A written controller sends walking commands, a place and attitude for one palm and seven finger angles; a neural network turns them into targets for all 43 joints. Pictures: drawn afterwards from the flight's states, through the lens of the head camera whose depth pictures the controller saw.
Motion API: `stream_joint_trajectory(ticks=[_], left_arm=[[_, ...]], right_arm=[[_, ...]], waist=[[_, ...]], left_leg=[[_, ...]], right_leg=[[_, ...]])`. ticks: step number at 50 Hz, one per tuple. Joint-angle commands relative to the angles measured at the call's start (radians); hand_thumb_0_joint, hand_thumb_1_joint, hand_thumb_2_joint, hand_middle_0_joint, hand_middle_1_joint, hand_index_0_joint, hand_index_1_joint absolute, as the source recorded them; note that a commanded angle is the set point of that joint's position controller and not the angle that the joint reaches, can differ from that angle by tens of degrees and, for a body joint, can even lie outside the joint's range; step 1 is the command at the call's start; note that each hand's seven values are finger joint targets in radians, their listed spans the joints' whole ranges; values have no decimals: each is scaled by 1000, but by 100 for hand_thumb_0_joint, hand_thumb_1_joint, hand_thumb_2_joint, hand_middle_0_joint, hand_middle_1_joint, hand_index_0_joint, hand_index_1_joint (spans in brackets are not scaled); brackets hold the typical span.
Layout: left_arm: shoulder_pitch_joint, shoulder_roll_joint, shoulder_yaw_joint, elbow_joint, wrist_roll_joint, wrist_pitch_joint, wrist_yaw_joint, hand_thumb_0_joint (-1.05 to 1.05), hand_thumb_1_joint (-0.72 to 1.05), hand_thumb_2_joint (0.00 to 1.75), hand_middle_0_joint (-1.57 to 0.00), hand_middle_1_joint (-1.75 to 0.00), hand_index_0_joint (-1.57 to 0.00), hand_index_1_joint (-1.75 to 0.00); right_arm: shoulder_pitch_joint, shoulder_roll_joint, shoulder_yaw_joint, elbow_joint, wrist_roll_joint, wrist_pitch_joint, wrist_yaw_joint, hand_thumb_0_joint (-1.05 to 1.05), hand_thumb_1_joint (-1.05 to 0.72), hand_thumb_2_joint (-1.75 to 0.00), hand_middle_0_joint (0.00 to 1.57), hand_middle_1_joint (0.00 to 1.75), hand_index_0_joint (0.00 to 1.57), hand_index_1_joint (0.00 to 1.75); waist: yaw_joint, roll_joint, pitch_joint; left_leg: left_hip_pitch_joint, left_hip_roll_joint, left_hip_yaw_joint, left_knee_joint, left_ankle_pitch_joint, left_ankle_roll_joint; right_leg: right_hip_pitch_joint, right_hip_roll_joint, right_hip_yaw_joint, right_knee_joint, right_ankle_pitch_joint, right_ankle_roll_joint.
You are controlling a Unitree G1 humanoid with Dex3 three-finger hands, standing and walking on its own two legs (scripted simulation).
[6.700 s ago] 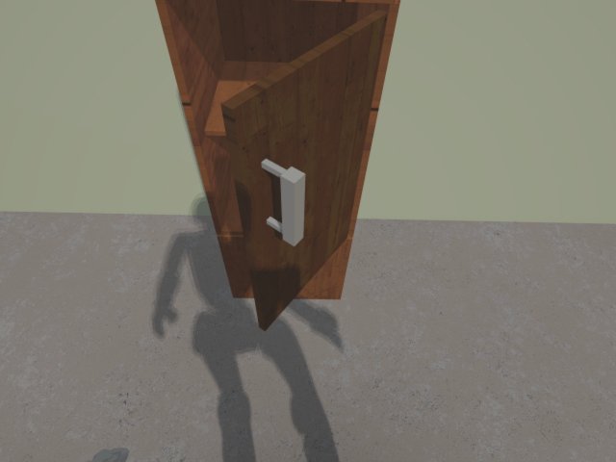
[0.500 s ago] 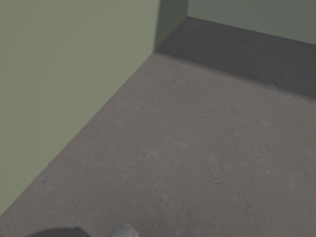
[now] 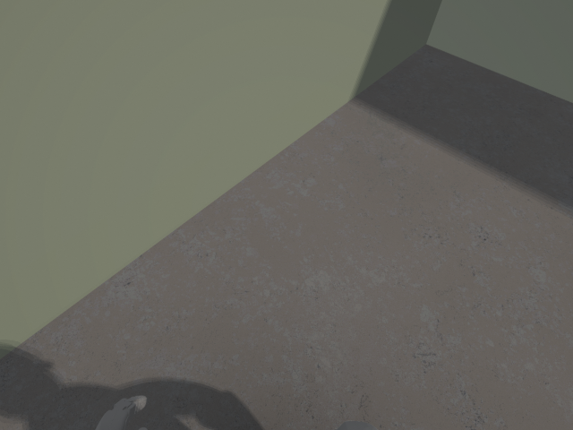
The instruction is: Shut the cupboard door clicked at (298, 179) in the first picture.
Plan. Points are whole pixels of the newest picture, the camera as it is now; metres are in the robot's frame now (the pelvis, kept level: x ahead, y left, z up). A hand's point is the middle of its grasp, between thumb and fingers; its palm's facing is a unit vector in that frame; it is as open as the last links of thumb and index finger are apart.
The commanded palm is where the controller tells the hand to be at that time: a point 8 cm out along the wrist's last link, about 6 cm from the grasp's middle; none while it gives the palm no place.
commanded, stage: turn to face it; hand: left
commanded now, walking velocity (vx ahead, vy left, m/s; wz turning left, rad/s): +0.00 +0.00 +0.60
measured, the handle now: out of the picture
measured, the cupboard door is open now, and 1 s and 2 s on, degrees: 53 53 53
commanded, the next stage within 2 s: none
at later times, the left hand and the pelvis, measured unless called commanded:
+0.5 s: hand out of the picture -0.03 +0.20 -0.17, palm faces +0.32 -0.92 -0.25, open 7.4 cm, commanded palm none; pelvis -0.03 -0.01 -0.01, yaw +20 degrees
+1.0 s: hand out of the picture -0.03 +0.25 -0.15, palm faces +0.56 -0.78 -0.28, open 7.4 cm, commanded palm none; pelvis -0.02 +0.00 -0.01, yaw +36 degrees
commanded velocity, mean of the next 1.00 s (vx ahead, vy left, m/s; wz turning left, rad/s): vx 0.00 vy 0.00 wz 0.60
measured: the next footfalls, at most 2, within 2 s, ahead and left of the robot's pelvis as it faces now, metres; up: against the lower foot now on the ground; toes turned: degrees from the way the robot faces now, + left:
right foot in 0.14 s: +0.02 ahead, -0.15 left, +0.00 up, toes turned +5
left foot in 0.54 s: -0.04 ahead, +0.13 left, +0.00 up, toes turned +25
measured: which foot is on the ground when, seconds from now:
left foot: down 0.00-0.14, up 0.16-0.52, down 0.54-1.00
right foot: up 0.00-0.12, down 0.14-0.54, up 0.56-1.00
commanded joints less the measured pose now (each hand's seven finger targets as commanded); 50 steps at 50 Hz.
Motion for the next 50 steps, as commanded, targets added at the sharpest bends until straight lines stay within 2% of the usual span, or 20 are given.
stream_joint_trajectory(ticks=[1,5,6,7,8,9,10,12,21,24,25,26,27,28,29,34,42,48,49,50], left_arm=[[17,69,21,-87,-10,-25,11,0,90,90,-20,-30,-20,-30],[137,99,28,-65,-14,-42,19,0,90,90,-20,-30,-20,-30],[169,158,41,-63,-2,-52,25,0,90,90,-20,-30,-20,-30],[146,240,52,-80,13,-53,28,0,90,90,-20,-30,-20,-30],[95,226,39,-99,3,-46,30,0,90,90,-20,-30,-20,-30],[8,170,28,-117,3,-50,30,0,90,90,-20,-30,-20,-30],[-37,155,29,-125,1,-51,31,0,90,90,-20,-30,-20,-30],[-41,114,10,-117,-2,-61,23,0,90,90,-20,-30,-20,-30],[143,194,36,-48,16,-51,18,0,90,90,-20,-30,-20,-30],[145,212,44,-40,12,-45,14,0,90,90,-20,-30,-20,-30],[133,204,44,-38,6,-43,12,0,90,90,-20,-30,-20,-30],[135,180,41,-51,-4,-39,9,0,90,90,-20,-30,-20,-30],[109,100,23,-98,-13,-37,-1,0,90,90,-20,-30,-20,-30],[40,90,10,-119,-4,-26,7,0,90,90,-20,-30,-20,-30],[16,94,12,-113,-1,-21,9,0,90,90,-20,-30,-20,-30],[48,103,22,-57,-3,-20,-4,0,90,90,-20,-30,-20,-30],[-5,91,14,-96,-7,-22,4,0,90,90,-20,-30,-20,-30],[93,96,16,-92,-16,-43,11,0,90,90,-20,-30,-20,-30],[130,117,22,-87,-14,-52,14,0,90,90,-20,-30,-20,-30],[155,192,35,-86,0,-64,21,0,90,90,-20,-30,-20,-30]], right_arm=[[22,-224,-65,-60,-6,-10,-13,0,-90,-90,20,30,20,30],[-24,-201,-70,-78,5,-1,-4,0,-90,-90,20,30,20,30],[-4,-144,-65,-86,14,0,2,0,-90,-90,20,30,20,30],[-1,-95,-59,-111,13,-1,2,0,-90,-90,20,30,20,30],[-14,-159,-72,-103,-1,4,3,0,-90,-90,20,30,20,30],[12,-153,-72,-83,-4,18,12,0,-90,-90,20,30,20,30],[39,-134,-73,-64,-3,27,16,0,-90,-90,20,30,20,30],[55,-133,-66,-34,-3,32,26,0,-90,-90,20,30,20,30],[-98,-95,-34,-77,10,19,30,0,-90,-90,20,30,20,30],[-45,-108,-32,-69,14,3,24,0,-90,-90,20,30,20,30],[-6,-132,-37,-60,12,-2,24,0,-90,-90,20,30,20,30],[75,-195,-54,-42,7,-15,23,0,-90,-90,20,30,20,30],[143,-319,-84,-35,4,-24,14,0,-90,-90,20,30,20,30],[210,-349,-86,-4,12,-16,5,0,-90,-90,20,30,20,30],[190,-312,-77,1,7,-17,-5,0,-90,-90,20,30,20,30],[3,-228,-43,-61,2,-27,-22,0,-90,-90,20,30,20,30],[25,-244,-56,-65,-3,-15,-15,0,-90,-90,20,30,20,30],[-34,-235,-65,-87,1,-3,-9,0,-90,-90,20,30,20,30],[-33,-214,-63,-92,8,-4,-6,0,-90,-90,20,30,20,30],[-15,-158,-56,-97,18,-6,1,0,-90,-90,20,30,20,30]], waist=[[0,159,-141],[63,96,-174],[77,-77,-188],[80,-339,-140],[64,-226,-108],[12,-145,-65],[-11,-193,-62],[-22,-188,-9],[79,-233,-43],[59,-233,-111],[33,-188,-130],[-13,-32,-203],[-55,310,-226],[-80,268,-258],[-68,207,-230],[6,166,-114],[-9,134,-125],[43,146,-145],[63,94,-164],[75,-104,-180]], left_leg=[[125,266,-359,-113,276,121],[-59,174,-345,-26,152,38],[-215,83,-243,115,-76,-34],[-378,-61,-20,379,-366,-117],[-316,2,-47,571,-387,-103],[-296,24,-57,677,-288,-105],[-289,34,-33,722,-267,-113],[-296,64,10,791,-167,-134],[-170,86,140,359,-272,-145],[-45,58,182,162,-192,-125],[53,61,168,31,-88,-115],[253,132,81,-66,140,-86],[419,431,-315,-75,617,53],[404,498,-336,-49,836,148],[371,460,-255,-45,775,156],[196,283,-153,-79,549,84],[193,275,-294,-92,392,119],[40,201,-344,-8,346,69],[-33,161,-325,43,243,29],[-190,70,-222,195,2,-42]], right_leg=[[28,26,11,-140,-21,-22],[340,33,-6,-522,190,-46],[480,-140,139,-664,144,-96],[460,-411,412,-715,168,-218],[280,-444,348,-701,206,-261],[203,-359,226,-704,187,-248],[191,-314,200,-689,210,-222],[184,-240,43,-641,339,-196],[325,-299,-61,-517,607,-220],[352,-292,-110,-407,702,-181],[312,-279,-145,-323,664,-143],[184,-240,-181,-137,534,-91],[-147,-83,-190,93,-142,-3],[-176,-70,-70,204,-270,-12],[-180,-90,-37,249,-211,-21],[-125,-55,-13,226,-6,-8],[-65,-2,1,-14,-20,-5],[215,50,-23,-385,130,-30],[329,18,-5,-521,226,-36],[473,-165,161,-638,237,-87]])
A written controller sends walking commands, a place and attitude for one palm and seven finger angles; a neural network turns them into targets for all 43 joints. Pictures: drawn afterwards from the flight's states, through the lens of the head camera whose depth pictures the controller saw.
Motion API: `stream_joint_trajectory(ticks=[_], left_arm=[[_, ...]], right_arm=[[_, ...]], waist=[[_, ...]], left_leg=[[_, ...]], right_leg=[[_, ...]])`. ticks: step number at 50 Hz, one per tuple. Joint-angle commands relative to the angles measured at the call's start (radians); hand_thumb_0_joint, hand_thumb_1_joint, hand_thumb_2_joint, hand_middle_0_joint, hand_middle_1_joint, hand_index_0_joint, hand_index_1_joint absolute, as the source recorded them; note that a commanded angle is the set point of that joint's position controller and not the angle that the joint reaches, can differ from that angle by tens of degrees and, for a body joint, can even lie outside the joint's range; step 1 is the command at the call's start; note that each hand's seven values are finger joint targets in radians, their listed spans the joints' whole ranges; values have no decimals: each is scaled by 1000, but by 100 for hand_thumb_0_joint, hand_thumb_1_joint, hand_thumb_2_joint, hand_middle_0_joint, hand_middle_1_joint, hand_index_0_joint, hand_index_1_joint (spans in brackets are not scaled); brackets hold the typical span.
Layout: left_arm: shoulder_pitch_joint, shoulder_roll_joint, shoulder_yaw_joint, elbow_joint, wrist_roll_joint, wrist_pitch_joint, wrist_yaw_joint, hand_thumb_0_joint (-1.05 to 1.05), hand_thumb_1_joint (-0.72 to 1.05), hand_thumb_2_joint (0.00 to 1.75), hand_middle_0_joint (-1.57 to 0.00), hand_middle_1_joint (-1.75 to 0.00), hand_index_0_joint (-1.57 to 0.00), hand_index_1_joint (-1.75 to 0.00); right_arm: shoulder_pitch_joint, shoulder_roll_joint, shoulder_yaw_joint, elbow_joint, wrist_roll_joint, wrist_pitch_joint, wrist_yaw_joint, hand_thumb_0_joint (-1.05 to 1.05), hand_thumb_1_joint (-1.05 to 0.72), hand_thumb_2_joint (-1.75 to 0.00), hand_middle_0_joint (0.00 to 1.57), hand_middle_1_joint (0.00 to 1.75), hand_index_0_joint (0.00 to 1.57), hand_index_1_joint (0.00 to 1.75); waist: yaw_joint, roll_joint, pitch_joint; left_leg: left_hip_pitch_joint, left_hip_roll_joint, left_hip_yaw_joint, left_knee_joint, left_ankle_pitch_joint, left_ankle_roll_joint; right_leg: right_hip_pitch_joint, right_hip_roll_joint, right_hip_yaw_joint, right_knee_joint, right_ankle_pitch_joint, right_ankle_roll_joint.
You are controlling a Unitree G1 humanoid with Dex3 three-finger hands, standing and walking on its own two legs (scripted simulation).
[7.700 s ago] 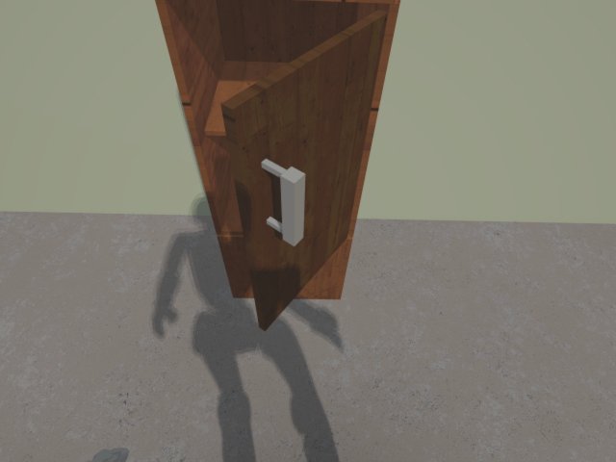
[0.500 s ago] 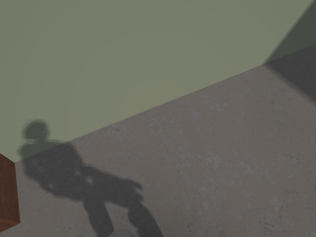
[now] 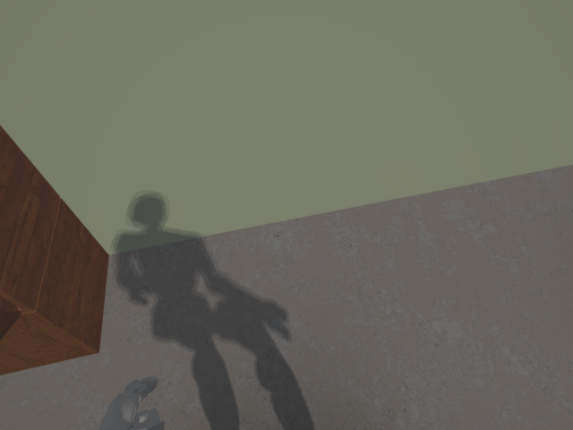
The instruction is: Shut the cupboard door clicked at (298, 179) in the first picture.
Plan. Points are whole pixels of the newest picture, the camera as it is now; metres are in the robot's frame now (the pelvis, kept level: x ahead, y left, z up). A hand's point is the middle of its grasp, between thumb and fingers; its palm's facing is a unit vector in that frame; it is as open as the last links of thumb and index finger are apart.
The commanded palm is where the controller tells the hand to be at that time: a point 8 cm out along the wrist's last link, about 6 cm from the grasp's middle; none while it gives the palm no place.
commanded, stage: turn to face it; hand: left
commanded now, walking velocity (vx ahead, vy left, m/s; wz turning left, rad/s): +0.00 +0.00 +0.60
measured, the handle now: out of the picture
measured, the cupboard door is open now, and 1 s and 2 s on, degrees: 53 53 53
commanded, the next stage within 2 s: take the last steps up to it in 1.76 s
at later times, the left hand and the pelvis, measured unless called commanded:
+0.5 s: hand out of the picture -0.05 +0.25 -0.19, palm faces +0.34 -0.91 -0.25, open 7.4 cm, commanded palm none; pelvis -0.01 +0.04 -0.01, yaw +19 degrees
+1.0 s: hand out of the picture +0.01 +0.27 -0.13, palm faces +0.54 -0.80 -0.28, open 7.4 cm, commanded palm none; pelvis -0.01 +0.02 +0.00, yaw +35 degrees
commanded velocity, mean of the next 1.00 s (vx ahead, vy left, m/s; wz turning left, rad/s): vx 0.00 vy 0.00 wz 0.60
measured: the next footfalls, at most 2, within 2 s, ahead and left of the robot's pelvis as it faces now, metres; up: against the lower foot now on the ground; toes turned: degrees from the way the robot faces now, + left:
right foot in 0.02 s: +0.03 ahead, -0.13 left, +0.00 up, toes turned -1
left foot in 0.44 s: +0.00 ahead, +0.14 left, +0.00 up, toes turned +22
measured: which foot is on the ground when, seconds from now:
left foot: down 0.00-0.02, up 0.04-0.42, down 0.44-1.00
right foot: up 0.00-0.00, down 0.02-0.44, up 0.46-1.00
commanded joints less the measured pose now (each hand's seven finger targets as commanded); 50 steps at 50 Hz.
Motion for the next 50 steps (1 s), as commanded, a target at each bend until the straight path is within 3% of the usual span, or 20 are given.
stream_joint_trajectory(ticks=[1,2,4,6,11,16,19,20,21,22,23,24,25,27,29,37,41,44,48,50], left_arm=[[161,273,70,-41,21,-36,24,0,90,90,-20,-30,-20,-30],[145,258,62,-52,15,-30,25,0,90,90,-20,-30,-20,-30],[30,187,48,-68,12,-32,25,0,90,90,-20,-30,-20,-30],[-1,141,33,-74,11,-35,21,0,90,90,-20,-30,-20,-30],[130,169,42,-25,19,-36,25,0,90,90,-20,-30,-20,-30],[177,213,58,-1,26,-24,19,0,90,90,-20,-30,-20,-30],[160,228,66,7,22,-18,16,0,90,90,-20,-30,-20,-30],[147,216,68,9,16,-15,13,0,90,90,-20,-30,-20,-30],[150,191,64,-3,5,-10,9,0,90,90,-20,-30,-20,-30],[134,107,44,-48,-3,-8,1,0,90,90,-20,-30,-20,-30],[75,112,36,-64,7,5,10,0,90,90,-20,-30,-20,-30],[52,113,36,-52,11,11,13,0,90,90,-20,-30,-20,-30],[36,109,42,-39,8,12,13,0,90,90,-20,-30,-20,-30],[48,125,48,-6,9,9,4,0,90,90,-20,-30,-20,-30],[84,122,47,9,9,8,-1,0,90,90,-20,-30,-20,-30],[13,118,46,-21,8,9,7,0,90,90,-20,-30,-20,-30],[-50,112,42,-52,4,4,11,0,90,90,-20,-30,-20,-30],[-41,102,37,-59,-2,2,15,0,90,90,-20,-30,-20,-30],[51,106,38,-45,-11,-9,20,0,90,90,-20,-30,-20,-30],[117,146,48,-30,-6,-23,26,0,90,90,-20,-30,-20,-30]], right_arm=[[-25,-94,-41,-118,14,-24,-1,0,-90,-90,20,30,20,30],[-30,-141,-53,-111,4,-16,-1,0,-90,-90,20,30,20,30],[1,-127,-57,-63,-2,5,12,0,-90,-90,20,30,20,30],[20,-115,-52,-40,-3,10,24,0,-90,-90,20,30,20,30],[-70,-93,-34,-54,4,13,26,0,-90,-90,20,30,20,30],[-120,-75,-15,-70,12,-1,27,0,-90,-90,20,30,20,30],[-60,-85,-16,-60,13,-14,23,0,-90,-90,20,30,20,30],[-13,-108,-22,-51,11,-22,22,0,-90,-90,20,30,20,30],[69,-178,-38,-34,6,-33,21,0,-90,-90,20,30,20,30],[129,-300,-68,-27,4,-43,12,0,-90,-90,20,30,20,30],[189,-319,-71,0,12,-34,3,0,-90,-90,20,30,20,30],[161,-282,-60,3,8,-35,-8,0,-90,-90,20,30,20,30],[109,-249,-53,-13,4,-37,-20,0,-90,-90,20,30,20,30],[14,-200,-31,-41,1,-40,-24,0,-90,-90,20,30,20,30],[6,-193,-27,-48,4,-49,-25,0,-90,-90,20,30,20,30],[56,-193,-39,-41,0,-45,-21,0,-90,-90,20,30,20,30],[87,-193,-45,-31,-4,-40,-22,0,-90,-90,20,30,20,30],[74,-196,-49,-36,-6,-33,-22,0,-90,-90,20,30,20,30],[25,-196,-55,-52,-4,-24,-17,0,-90,-90,20,30,20,30],[20,-158,-52,-57,10,-22,-10,0,-90,-90,20,30,20,30]], waist=[[84,-341,-148],[75,-235,-132],[16,-217,-62],[-4,-210,-19],[55,-212,-34],[87,-253,-66],[57,-268,-110],[28,-209,-139],[-18,-42,-200],[-48,315,-221],[-68,235,-257],[-53,192,-214],[-40,213,-180],[0,153,-101],[18,109,-118],[2,81,-101],[-19,101,-108],[-8,107,-119],[32,117,-144],[67,32,-166]], left_leg=[[-308,-28,83,358,-339,-58],[-269,32,48,539,-352,-49],[-259,67,63,688,-218,-60],[-262,93,106,723,-125,-75],[-253,114,168,556,-166,-99],[-128,109,249,281,-214,-82],[-15,95,286,98,-126,-62],[81,96,270,-44,-14,-53],[276,171,164,-140,205,-19],[426,472,-231,-164,695,115],[409,527,-231,-134,860,197],[370,481,-150,-140,795,191],[318,427,-140,-140,713,181],[218,343,-66,-159,633,146],[238,308,-38,-164,639,130],[224,299,-163,-204,453,159],[237,297,-251,-183,479,178],[192,286,-292,-167,474,181],[81,231,-317,-124,438,142],[-76,157,-279,-47,220,68]], right_leg=[[330,-463,417,-353,287,-190],[204,-485,366,-340,291,-247],[100,-354,217,-349,187,-208],[86,-288,67,-317,285,-174],[200,-318,-4,-270,476,-196],[224,-345,-66,-196,586,-201],[221,-347,-119,-102,602,-162],[191,-330,-155,-5,561,-123],[42,-282,-189,191,394,-68],[-280,-124,-178,426,-294,20],[-289,-116,-51,523,-355,6],[-298,-137,-25,560,-289,-1],[-307,-136,-13,590,-228,7],[-280,-122,6,601,-112,11],[-265,-103,0,584,-59,17],[-252,-73,27,443,-41,33],[-231,-49,42,343,-95,25],[-156,-23,45,246,-106,12],[56,22,24,-12,-13,-11],[286,-37,64,-261,141,-28]])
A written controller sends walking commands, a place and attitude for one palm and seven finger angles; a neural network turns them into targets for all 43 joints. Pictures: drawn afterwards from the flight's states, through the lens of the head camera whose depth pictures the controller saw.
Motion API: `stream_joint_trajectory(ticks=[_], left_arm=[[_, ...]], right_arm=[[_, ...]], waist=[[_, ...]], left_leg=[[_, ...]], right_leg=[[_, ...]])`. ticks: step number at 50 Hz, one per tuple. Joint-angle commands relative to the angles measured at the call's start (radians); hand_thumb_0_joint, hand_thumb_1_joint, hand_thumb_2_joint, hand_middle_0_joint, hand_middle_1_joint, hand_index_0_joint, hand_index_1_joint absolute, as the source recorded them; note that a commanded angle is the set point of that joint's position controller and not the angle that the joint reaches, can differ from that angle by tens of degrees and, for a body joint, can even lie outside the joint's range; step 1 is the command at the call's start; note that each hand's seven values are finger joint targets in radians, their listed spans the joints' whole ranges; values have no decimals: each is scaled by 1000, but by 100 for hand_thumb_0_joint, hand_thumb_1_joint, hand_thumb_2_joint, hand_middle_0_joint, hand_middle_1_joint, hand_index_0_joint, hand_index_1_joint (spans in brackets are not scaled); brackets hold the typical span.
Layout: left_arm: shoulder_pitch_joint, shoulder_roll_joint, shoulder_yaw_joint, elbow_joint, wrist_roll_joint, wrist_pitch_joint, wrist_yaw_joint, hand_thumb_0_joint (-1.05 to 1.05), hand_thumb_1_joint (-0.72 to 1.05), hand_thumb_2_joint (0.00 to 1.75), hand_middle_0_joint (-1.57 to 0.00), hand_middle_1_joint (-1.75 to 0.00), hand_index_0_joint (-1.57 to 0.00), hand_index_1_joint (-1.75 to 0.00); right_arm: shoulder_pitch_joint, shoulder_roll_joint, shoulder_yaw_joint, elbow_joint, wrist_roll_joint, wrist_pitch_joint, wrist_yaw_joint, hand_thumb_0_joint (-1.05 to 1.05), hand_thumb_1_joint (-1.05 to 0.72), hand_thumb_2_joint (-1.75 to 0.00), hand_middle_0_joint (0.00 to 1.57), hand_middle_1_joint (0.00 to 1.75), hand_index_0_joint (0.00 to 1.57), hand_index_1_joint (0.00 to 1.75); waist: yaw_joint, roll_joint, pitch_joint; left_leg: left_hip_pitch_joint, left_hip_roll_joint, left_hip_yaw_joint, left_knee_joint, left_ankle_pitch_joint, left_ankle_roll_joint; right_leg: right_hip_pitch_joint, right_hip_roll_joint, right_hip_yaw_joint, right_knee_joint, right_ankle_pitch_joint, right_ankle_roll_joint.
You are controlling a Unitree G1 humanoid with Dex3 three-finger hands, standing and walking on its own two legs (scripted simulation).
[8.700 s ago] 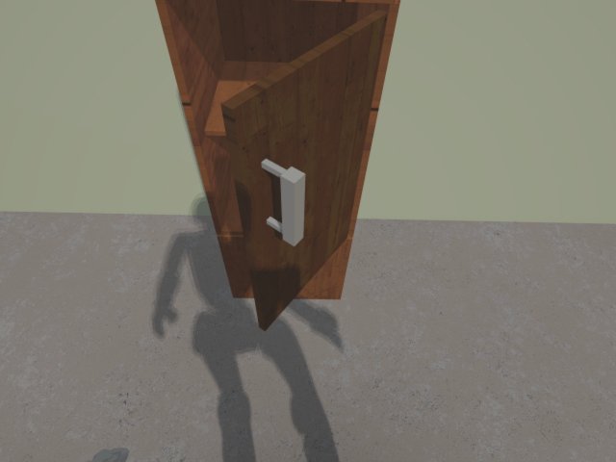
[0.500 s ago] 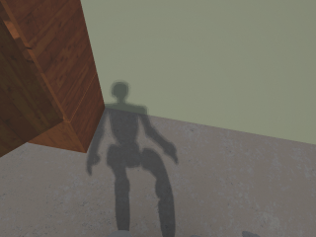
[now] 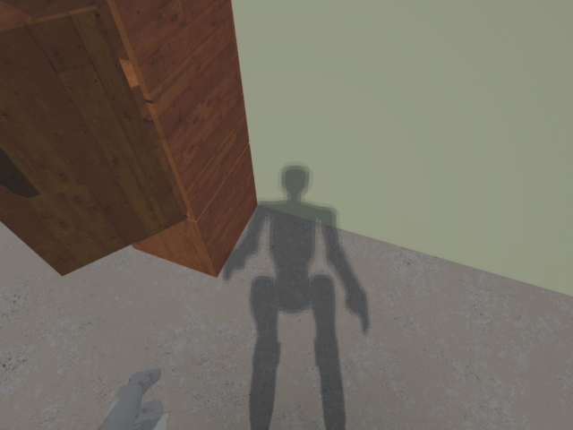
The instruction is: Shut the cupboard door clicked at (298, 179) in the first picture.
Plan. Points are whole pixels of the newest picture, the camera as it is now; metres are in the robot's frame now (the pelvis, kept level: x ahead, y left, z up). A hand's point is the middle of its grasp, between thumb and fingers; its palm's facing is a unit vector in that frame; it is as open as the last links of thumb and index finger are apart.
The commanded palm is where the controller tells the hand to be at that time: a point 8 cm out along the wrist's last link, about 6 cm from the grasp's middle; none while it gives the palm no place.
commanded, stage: turn to face it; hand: left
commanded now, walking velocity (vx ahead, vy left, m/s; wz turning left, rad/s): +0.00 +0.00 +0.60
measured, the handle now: out of the picture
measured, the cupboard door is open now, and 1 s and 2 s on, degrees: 53 53 53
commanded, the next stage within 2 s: take the last steps up to it in 0.76 s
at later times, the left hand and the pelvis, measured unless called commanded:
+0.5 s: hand out of the picture -0.08 +0.23 -0.19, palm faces +0.35 -0.90 -0.25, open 7.4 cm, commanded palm none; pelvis -0.03 +0.02 -0.02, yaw +19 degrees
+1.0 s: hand out of the picture -0.05 +0.23 -0.15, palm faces +0.43 -0.87 -0.24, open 7.4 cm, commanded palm none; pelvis -0.05 +0.01 +0.00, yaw +26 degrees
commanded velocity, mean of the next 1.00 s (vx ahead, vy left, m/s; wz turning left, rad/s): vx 0.05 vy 0.00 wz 0.35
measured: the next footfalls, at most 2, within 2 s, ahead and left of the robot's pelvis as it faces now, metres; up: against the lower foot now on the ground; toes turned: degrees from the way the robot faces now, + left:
right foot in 0.04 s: +0.03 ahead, -0.13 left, +0.00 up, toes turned +2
left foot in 0.48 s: -0.03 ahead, +0.13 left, +0.00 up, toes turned +22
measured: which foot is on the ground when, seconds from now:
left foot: down 0.00-0.04, up 0.06-0.46, down 0.48-1.00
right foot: up 0.00-0.02, down 0.04-0.48, up 0.50-1.00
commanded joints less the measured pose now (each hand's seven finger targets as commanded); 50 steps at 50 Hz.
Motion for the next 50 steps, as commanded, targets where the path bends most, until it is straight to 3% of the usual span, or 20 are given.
stream_joint_trajectory(ticks=[1,2,3,5,7,8,13,18,20,22,23,24,25,28,31,43,46,48,49,50], left_arm=[[167,229,64,-39,12,-40,25,0,90,90,-20,-30,-20,-30],[152,269,65,-53,18,-35,24,0,90,90,-20,-30,-20,-30],[115,246,56,-66,14,-31,24,0,90,90,-20,-30,-20,-30],[12,175,46,-78,9,-36,24,0,90,90,-20,-30,-20,-30],[17,140,31,-70,11,-44,16,0,90,90,-20,-30,-20,-30],[48,140,32,-61,12,-46,16,0,90,90,-20,-30,-20,-30],[165,176,44,-17,21,-41,17,0,90,90,-20,-30,-20,-30],[227,219,58,13,30,-31,12,0,90,90,-20,-30,-20,-30],[224,226,64,24,31,-28,11,0,90,90,-20,-30,-20,-30],[202,219,65,23,18,-22,8,0,90,90,-20,-30,-20,-30],[212,178,57,11,7,-17,4,0,90,90,-20,-30,-20,-30],[190,96,32,-27,3,-14,-3,0,90,90,-20,-30,-20,-30],[131,113,25,-35,12,0,8,0,90,90,-20,-30,-20,-30],[111,120,35,21,12,5,5,0,90,90,-20,-30,-20,-30],[172,113,33,62,13,2,-6,0,90,90,-20,-30,-20,-30],[91,64,20,48,7,3,5,0,90,90,-20,-30,-20,-30],[127,42,14,74,8,-11,-1,0,90,90,-20,-30,-20,-30],[186,31,10,104,14,-24,-7,0,90,90,-20,-30,-20,-30],[244,31,12,128,17,-32,-9,0,90,90,-20,-30,-20,-30],[300,68,19,150,26,-44,-7,0,90,90,-20,-30,-20,-30]], right_arm=[[-12,-99,-40,-97,22,-23,2,0,-90,-90,20,30,20,30],[-27,-111,-45,-116,10,-21,-2,0,-90,-90,20,30,20,30],[-31,-143,-54,-108,1,-12,2,0,-90,-90,20,30,20,30],[17,-122,-56,-62,-1,9,14,0,-90,-90,20,30,20,30],[14,-112,-47,-46,-2,14,26,0,-90,-90,20,30,20,30],[4,-109,-45,-49,-1,16,28,0,-90,-90,20,30,20,30],[-96,-100,-31,-70,3,19,29,0,-90,-90,20,30,20,30],[-171,-76,-10,-89,13,2,28,0,-90,-90,20,30,20,30],[-136,-73,-5,-85,18,-11,23,0,-90,-90,20,30,20,30],[-52,-108,-11,-61,14,-25,20,0,-90,-90,20,30,20,30],[1,-193,-29,-50,7,-37,17,0,-90,-90,20,30,20,30],[52,-297,-54,-46,9,-42,9,0,-90,-90,20,30,20,30],[95,-305,-50,-26,13,-30,1,0,-90,-90,20,30,20,30],[-55,-207,-20,-49,1,-35,-23,0,-90,-90,20,30,20,30],[-85,-174,-6,-58,7,-49,-26,0,-90,-90,20,30,20,30],[-18,-148,-8,-12,-1,-42,-26,0,-90,-90,20,30,20,30],[-9,-130,-5,6,-7,-44,-24,0,-90,-90,20,30,20,30],[-12,-123,-5,21,-5,-44,-21,0,-90,-90,20,30,20,30],[-16,-112,-3,25,-2,-43,-20,0,-90,-90,20,30,20,30],[-12,-78,-1,32,4,-47,-17,0,-90,-90,20,30,20,30]], waist=[[97,-229,-188],[98,-316,-148],[77,-196,-102],[16,-200,-46],[12,-206,4],[23,-223,6],[77,-236,4],[116,-283,-40],[103,-290,-83],[49,-222,-135],[18,-11,-194],[-10,299,-206],[-28,197,-204],[24,184,-76],[56,103,-93],[38,103,-65],[45,115,-81],[72,82,-66],[97,43,-55],[120,-50,-48]], left_leg=[[-262,73,-69,192,-163,-27],[-313,-6,88,420,-394,-75],[-272,42,62,588,-364,-67],[-257,81,85,708,-249,-77],[-266,105,130,768,-164,-94],[-267,107,142,773,-150,-99],[-258,134,196,613,-203,-117],[-128,123,280,334,-271,-97],[-54,110,301,196,-251,-82],[133,112,303,-50,-26,-64],[332,243,155,-120,201,-21],[424,510,-183,-130,681,111],[365,546,-128,-98,782,171],[213,408,-12,-117,616,156],[237,351,54,-127,626,128],[181,355,-88,-186,367,162],[116,339,-129,-223,59,153],[11,307,-130,-231,-203,129],[-79,272,-105,-199,-314,100],[-181,194,-40,-83,-367,54]], right_leg=[[447,-303,252,-415,161,-102],[319,-499,411,-420,258,-214],[179,-479,338,-411,242,-252],[100,-361,206,-416,203,-207],[81,-292,53,-377,306,-176],[85,-287,28,-372,323,-172],[174,-325,-21,-341,411,-191],[212,-353,-70,-254,606,-204],[241,-355,-91,-187,669,-187],[171,-324,-160,-52,606,-117],[0,-257,-201,138,380,-58],[-266,-124,-181,339,-272,14],[-230,-138,-76,419,-297,-6],[-233,-137,-31,497,-135,-6],[-207,-113,-49,490,-43,7],[-99,-67,-38,197,-72,-2],[18,-37,-55,58,-71,-23],[151,-16,-74,-92,-2,-36],[271,-17,-82,-214,52,-41],[378,-73,-12,-330,-1,-59]])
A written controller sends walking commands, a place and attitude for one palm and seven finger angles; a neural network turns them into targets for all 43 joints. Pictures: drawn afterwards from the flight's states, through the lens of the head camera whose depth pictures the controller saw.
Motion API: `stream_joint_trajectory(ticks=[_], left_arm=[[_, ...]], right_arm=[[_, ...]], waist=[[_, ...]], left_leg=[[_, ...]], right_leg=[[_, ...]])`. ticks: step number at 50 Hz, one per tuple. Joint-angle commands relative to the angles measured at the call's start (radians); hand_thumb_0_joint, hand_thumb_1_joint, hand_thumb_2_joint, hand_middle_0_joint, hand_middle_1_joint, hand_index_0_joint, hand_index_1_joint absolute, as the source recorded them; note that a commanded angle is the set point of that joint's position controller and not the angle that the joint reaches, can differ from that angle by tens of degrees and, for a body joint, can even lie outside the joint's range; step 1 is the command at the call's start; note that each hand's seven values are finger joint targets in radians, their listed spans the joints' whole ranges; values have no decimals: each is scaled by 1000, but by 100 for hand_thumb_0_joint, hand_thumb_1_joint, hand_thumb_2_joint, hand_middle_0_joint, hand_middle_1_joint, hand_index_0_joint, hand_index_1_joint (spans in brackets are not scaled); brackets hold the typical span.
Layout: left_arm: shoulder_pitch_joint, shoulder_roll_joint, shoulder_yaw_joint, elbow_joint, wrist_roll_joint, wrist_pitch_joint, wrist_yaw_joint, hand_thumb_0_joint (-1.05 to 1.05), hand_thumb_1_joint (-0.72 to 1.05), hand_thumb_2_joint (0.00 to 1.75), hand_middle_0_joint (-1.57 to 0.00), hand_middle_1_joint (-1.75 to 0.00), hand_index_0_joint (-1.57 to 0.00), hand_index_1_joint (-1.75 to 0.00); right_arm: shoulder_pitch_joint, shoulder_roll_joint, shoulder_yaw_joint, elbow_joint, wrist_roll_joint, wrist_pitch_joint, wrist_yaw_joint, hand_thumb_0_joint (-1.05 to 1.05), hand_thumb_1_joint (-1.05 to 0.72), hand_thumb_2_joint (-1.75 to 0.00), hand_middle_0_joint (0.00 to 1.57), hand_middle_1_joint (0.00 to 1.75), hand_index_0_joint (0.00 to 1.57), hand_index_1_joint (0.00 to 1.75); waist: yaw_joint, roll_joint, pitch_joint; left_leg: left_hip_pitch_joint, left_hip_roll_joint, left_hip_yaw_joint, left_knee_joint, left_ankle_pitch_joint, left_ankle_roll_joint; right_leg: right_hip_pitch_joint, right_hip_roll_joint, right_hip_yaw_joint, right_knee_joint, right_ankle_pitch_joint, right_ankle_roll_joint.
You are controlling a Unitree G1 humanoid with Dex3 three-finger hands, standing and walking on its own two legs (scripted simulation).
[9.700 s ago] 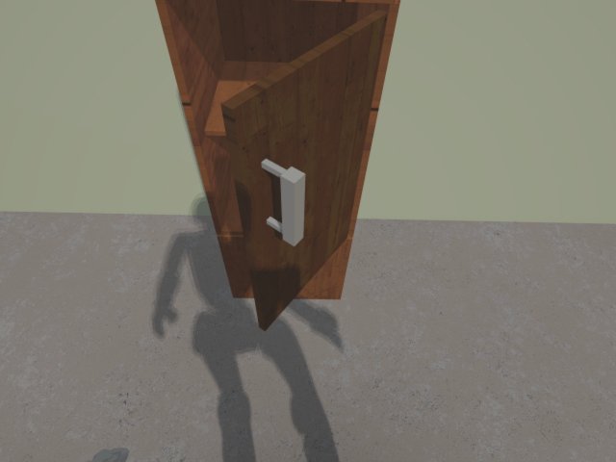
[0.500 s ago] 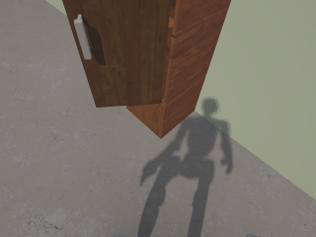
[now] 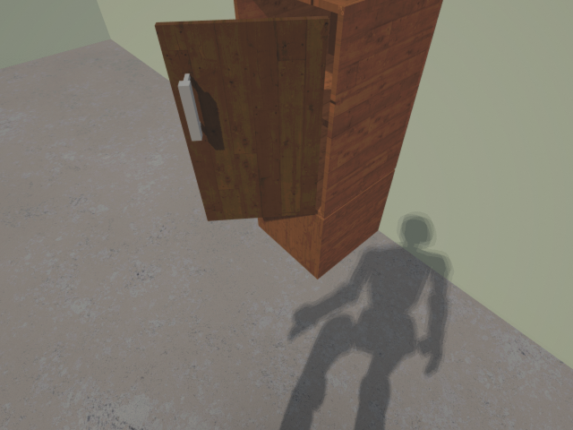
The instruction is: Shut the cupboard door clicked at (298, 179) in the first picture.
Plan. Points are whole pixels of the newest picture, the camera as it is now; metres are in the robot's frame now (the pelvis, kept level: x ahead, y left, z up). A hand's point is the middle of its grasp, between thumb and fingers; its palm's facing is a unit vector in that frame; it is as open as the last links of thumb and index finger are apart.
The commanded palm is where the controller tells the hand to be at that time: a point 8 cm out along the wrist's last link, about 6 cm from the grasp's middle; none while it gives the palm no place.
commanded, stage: take the last steps up to it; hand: left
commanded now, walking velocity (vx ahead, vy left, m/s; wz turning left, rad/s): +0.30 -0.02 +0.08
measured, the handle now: (192, 107) +0.77 +0.24 +0.06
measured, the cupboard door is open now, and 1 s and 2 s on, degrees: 53 53 53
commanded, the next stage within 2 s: come to a stop and stand still in 0.98 s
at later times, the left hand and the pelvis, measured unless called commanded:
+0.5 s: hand out of the picture -0.07 +0.14 -0.16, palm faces +0.22 -0.97 -0.12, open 7.4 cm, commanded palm none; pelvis +0.09 +0.03 +0.00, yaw +5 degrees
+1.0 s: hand (186, 316) +0.36 +0.21 -0.15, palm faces -0.02 -0.97 -0.23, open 7.4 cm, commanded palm none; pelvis +0.24 +0.03 +0.00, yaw +0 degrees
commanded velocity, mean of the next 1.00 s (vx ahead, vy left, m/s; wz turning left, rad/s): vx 0.27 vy -0.05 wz -0.01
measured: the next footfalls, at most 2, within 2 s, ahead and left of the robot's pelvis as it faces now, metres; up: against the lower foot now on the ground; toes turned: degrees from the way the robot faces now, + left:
right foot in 0.02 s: +0.03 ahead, -0.11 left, +0.00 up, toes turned -3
left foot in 0.52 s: +0.18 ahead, +0.16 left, +0.00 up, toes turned +11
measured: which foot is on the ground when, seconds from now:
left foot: down 0.00-0.02, up 0.04-0.50, down 0.52-1.00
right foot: up 0.00-0.00, down 0.02-0.52, up 0.54-1.00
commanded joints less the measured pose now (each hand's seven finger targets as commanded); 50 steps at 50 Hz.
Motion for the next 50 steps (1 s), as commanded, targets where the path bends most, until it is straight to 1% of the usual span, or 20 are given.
stream_joint_trajectory(ticks=[1,2,3,4,7,10,16,21,23,24,25,26,27,30,32,34,41,47,48,50], left_arm=[[264,177,47,40,25,-41,11,0,90,90,-20,-30,-20,-30],[267,214,47,25,10,-38,14,0,90,90,-20,-30,-20,-30],[221,188,44,12,6,-42,17,0,90,90,-20,-30,-20,-30],[179,160,43,22,1,-57,18,0,90,90,-20,-30,-20,-30],[169,78,21,38,-3,-76,15,0,90,90,-20,-30,-20,-30],[230,60,16,73,-3,-87,15,0,90,90,-20,-30,-20,-30],[367,47,18,143,8,-104,18,0,90,90,-20,-30,-20,-30],[402,57,23,183,16,-97,18,0,90,90,-20,-30,-20,-30],[387,57,26,191,10,-92,18,0,90,90,-20,-30,-20,-30],[374,56,26,191,4,-89,16,0,90,90,-20,-30,-20,-30],[387,24,20,192,1,-87,12,0,90,90,-20,-30,-20,-30],[412,-28,13,172,-9,-86,7,0,90,90,-20,-30,-20,-30],[345,-20,7,137,-4,-83,7,0,90,90,-20,-30,-20,-30],[215,-2,21,134,4,-68,-6,0,90,90,-20,-30,-20,-30],[246,-39,24,139,14,-53,-16,0,90,90,-20,-30,-20,-30],[268,-56,28,132,15,-40,-19,0,90,90,-20,-30,-20,-30],[74,-3,36,29,9,-24,-30,0,90,90,-20,-30,-20,-30],[-36,11,33,-16,4,-37,-30,0,90,90,-20,-30,-20,-30],[-16,14,34,-8,4,-41,-29,0,90,90,-20,-30,-20,-30],[136,59,42,43,6,-61,-25,0,90,90,-20,-30,-20,-30]], right_arm=[[-11,-41,-15,-59,17,-29,-1,0,-90,-90,20,30,20,30],[-75,-84,-25,-92,4,-25,6,0,-90,-90,20,30,20,30],[-72,-113,-37,-87,-6,-21,17,0,-90,-90,20,30,20,30],[-46,-105,-40,-56,-7,-15,22,0,-90,-90,20,30,20,30],[40,-60,-41,3,-7,-9,31,0,-90,-90,20,30,20,30],[43,-45,-44,11,-4,-7,33,0,-90,-90,20,30,20,30],[-75,-31,-38,-25,-3,-29,38,0,-90,-90,20,30,20,30],[-157,10,-17,-44,6,-60,39,0,-90,-90,20,30,20,30],[-82,8,-17,-15,7,-74,31,0,-90,-90,20,30,20,30],[9,-6,-20,19,4,-83,23,0,-90,-90,20,30,20,30],[135,-70,-33,61,2,-93,11,0,-90,-90,20,30,20,30],[261,-176,-59,90,-7,-100,-1,0,-90,-90,20,30,20,30],[329,-218,-62,105,1,-88,-9,0,-90,-90,20,30,20,30],[131,-102,-34,69,4,-91,-16,0,-90,-90,20,30,20,30],[85,-56,-14,54,2,-103,-15,0,-90,-90,20,30,20,30],[78,-35,-17,44,2,-110,-15,0,-90,-90,20,30,20,30],[103,-70,-22,37,2,-107,-14,0,-90,-90,20,30,20,30],[138,-102,-35,56,-11,-88,-13,0,-90,-90,20,30,20,30],[141,-107,-35,59,-11,-84,-13,0,-90,-90,20,30,20,30],[150,-96,-30,70,-3,-79,-8,0,-90,-90,20,30,20,30]], waist=[[109,-288,4],[129,-298,103],[92,-205,147],[62,-219,167],[15,-134,181],[25,-144,170],[69,-142,150],[94,-173,128],[56,-169,82],[14,-140,40],[-35,-2,-43],[-70,232,-159],[-90,256,-171],[-29,62,55],[16,82,102],[37,101,84],[35,86,149],[4,84,121],[14,70,101],[79,-13,-4]], left_leg=[[-429,11,-33,226,-377,-16],[-475,29,-2,390,-371,-28],[-457,64,-20,486,-292,-26],[-432,80,-19,535,-213,-25],[-376,109,28,619,-55,-50],[-381,126,53,637,25,-67],[-464,171,74,486,-4,-69],[-283,146,144,217,-101,-45],[-114,110,185,101,-50,-34],[43,77,215,24,5,-28],[272,134,146,-20,20,-9],[475,410,-195,-56,56,76],[480,531,-350,-175,86,144],[138,470,-198,-255,0,135],[20,398,-62,-281,45,94],[25,357,26,-287,87,88],[82,365,64,-304,186,118],[124,377,78,-200,290,102],[130,367,88,-159,319,93],[97,301,133,55,368,47]], right_leg=[[358,-273,353,-452,-246,-111],[189,-409,515,-568,-405,-188],[73,-402,498,-604,-438,-209],[30,-353,459,-608,-392,-192],[-1,-246,214,-558,-124,-146],[16,-217,128,-559,-30,-141],[163,-255,167,-531,52,-203],[156,-259,112,-422,312,-204],[123,-227,74,-326,396,-179],[74,-184,28,-214,452,-155],[-28,-139,-11,-2,436,-128],[-251,-32,-96,266,84,-75],[-358,2,-44,459,-181,-72],[-374,-112,17,588,-9,-73],[-306,-120,13,539,76,-58],[-310,-111,-2,501,146,-46],[-390,-127,-4,270,245,-23],[-239,-72,-58,18,193,-55],[-185,-49,-79,-13,198,-62],[68,-10,-96,-150,274,-77]])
